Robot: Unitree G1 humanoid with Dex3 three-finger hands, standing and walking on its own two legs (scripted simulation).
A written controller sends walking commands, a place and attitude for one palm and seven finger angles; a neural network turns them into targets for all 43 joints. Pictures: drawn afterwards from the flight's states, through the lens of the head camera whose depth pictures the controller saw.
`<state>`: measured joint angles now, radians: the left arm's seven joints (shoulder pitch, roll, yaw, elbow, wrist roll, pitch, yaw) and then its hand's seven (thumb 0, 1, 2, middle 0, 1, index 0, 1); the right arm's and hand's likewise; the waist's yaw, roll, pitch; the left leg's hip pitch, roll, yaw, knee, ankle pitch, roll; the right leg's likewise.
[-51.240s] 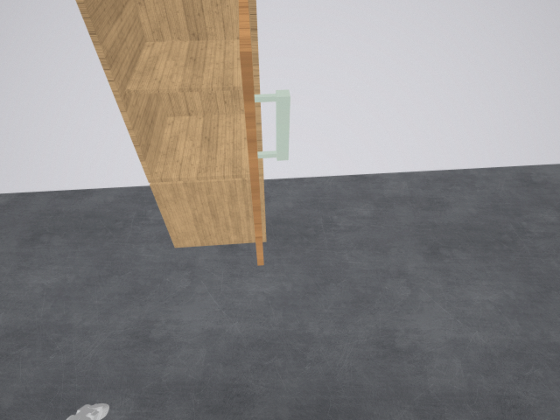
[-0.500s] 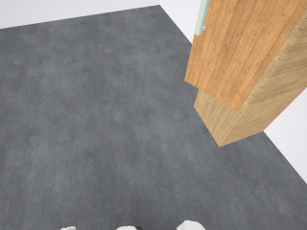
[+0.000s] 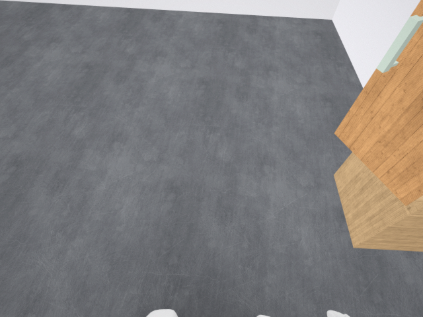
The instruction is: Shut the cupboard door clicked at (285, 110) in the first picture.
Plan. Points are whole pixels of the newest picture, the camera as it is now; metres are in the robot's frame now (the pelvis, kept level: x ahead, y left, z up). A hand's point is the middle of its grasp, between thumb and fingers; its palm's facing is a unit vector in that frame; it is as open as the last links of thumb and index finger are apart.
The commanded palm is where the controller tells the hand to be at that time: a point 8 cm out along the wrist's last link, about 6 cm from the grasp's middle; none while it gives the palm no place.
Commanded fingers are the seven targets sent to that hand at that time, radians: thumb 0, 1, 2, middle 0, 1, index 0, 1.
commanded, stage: walk to a spot facing it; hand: left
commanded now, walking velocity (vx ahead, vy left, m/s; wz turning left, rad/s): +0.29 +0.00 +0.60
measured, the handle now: (403, 44) +0.78 -0.47 +0.10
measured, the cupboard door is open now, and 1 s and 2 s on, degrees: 29 29 29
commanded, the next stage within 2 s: turn to face it in 0.68 s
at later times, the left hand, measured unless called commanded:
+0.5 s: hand out of the picture +0.04 +0.15 -0.13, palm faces +0.37 -0.90 -0.24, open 7.4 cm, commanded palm none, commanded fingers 0.00 0.90 0.90 -0.20 -0.30 -0.20 -0.30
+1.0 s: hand (93, 273) +0.21 +0.27 -0.14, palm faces +0.50 -0.83 -0.25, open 7.4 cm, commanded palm none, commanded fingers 0.00 0.90 0.90 -0.20 -0.30 -0.20 -0.30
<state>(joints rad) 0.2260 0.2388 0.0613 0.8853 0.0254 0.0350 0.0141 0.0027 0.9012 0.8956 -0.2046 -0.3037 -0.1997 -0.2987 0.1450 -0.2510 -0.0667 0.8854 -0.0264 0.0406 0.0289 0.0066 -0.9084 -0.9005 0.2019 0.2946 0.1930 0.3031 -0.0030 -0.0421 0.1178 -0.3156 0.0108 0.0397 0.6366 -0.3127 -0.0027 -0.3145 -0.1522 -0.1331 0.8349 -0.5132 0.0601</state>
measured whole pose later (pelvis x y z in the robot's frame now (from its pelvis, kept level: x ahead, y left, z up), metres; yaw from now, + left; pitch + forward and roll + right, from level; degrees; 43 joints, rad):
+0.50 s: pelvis +0.10 -0.03 +0.03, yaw +21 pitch +1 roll +2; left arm 0.35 0.17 0.06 0.96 0.04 -0.05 0.01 0.00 0.90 0.90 -0.20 -0.30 -0.20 -0.30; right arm 0.18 -0.23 -0.08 0.93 -0.03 0.05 0.05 0.01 -0.91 -0.90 0.20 0.29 0.19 0.30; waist 0.00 0.00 0.07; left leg -0.56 0.07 0.06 0.98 -0.29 -0.01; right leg -0.09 -0.12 -0.28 0.38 -0.29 0.01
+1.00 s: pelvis +0.23 +0.05 +0.01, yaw +28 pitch -2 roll +1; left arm 0.22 0.21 0.06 0.92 0.03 0.00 0.00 0.00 0.91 0.90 -0.20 -0.30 -0.19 -0.30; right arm 0.23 -0.18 -0.03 1.00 -0.03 0.00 -0.01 0.01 -0.92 -0.90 0.21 0.30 0.20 0.30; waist 0.02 0.00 0.06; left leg -0.20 0.01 0.09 0.53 -0.30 0.01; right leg -0.41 -0.07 -0.05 0.66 -0.21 0.04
